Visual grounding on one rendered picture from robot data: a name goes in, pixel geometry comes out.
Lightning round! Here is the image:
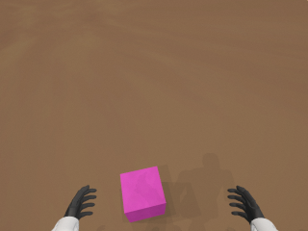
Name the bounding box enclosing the robot right hand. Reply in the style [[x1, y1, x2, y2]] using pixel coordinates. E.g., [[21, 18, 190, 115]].
[[227, 185, 265, 225]]

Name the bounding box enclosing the robot right forearm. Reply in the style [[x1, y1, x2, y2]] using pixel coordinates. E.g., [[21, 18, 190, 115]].
[[250, 218, 278, 231]]

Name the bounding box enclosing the robot left forearm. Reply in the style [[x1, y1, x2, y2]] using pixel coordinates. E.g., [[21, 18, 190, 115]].
[[51, 217, 79, 231]]

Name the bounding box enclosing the robot left hand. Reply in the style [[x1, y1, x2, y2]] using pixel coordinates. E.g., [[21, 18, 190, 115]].
[[64, 185, 97, 220]]

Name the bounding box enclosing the carton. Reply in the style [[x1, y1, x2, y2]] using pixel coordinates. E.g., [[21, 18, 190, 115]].
[[120, 166, 167, 222]]

